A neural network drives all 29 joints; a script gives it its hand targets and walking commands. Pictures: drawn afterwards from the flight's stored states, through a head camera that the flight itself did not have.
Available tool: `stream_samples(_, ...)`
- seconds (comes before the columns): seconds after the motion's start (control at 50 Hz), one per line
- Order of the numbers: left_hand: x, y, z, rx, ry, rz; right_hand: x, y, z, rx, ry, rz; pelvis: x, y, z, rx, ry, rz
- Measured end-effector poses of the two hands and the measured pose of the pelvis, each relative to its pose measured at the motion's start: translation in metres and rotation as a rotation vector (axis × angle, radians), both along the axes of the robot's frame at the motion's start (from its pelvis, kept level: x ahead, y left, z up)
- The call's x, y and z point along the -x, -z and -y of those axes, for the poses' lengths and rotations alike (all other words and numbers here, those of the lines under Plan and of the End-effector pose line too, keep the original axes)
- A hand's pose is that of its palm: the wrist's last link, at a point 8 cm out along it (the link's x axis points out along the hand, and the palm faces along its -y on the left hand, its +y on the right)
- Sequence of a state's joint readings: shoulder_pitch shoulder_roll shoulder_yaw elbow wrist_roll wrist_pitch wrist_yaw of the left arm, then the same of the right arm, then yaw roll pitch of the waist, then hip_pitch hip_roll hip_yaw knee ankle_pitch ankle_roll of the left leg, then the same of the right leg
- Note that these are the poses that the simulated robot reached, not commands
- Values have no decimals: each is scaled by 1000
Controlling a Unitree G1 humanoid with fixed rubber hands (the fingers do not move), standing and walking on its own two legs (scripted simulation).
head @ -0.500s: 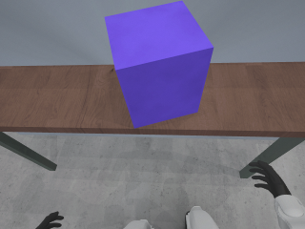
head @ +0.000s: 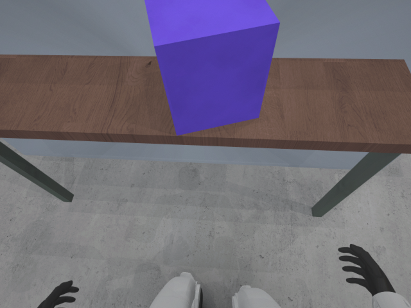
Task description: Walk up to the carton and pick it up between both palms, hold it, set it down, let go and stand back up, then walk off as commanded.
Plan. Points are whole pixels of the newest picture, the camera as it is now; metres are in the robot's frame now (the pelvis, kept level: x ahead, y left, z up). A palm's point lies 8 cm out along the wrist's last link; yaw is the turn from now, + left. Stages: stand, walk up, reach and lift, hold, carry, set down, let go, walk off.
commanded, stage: walk off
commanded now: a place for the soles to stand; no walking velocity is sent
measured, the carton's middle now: (206, 58) +0.62 +0.05 +0.07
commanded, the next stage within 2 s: none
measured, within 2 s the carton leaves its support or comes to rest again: neither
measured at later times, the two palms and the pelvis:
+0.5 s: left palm out of the picture +0.00 +0.23 -0.02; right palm out of the picture +0.06 -0.38 -0.08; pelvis -0.09 -0.09 +0.03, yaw -2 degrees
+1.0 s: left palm out of the picture -0.11 +0.22 -0.03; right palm out of the picture +0.01 -0.40 -0.15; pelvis -0.17 -0.12 -0.02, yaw -2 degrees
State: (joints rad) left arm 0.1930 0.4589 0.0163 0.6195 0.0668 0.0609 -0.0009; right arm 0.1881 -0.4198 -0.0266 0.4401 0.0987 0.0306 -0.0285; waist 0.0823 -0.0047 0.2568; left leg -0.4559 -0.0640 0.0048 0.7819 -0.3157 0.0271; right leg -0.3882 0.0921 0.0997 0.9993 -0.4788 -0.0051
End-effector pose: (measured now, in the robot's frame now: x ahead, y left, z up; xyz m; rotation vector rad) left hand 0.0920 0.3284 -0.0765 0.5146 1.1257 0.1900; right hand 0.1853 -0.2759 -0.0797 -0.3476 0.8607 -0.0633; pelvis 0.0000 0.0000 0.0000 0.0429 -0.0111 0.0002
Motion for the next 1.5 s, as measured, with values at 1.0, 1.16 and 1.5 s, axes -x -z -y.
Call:
stream_samples(1.0, 207, -46, 113, -219, -40, 5, 180, 72, 129, -112, 62, -60, 169, 17, 119, -24, 26, 57)
stream_samples(1.16, 220, -17, 69, -159, -49, 18, 183, 57, 95, -35, 36, -54, 178, 25, 74, 26, 9, 62)
stream_samples(1.5, 261, 28, -50, 56, -70, -9, 222, -46, -29, 163, 23, -51, 224, -12, -55, 119, -33, 36)
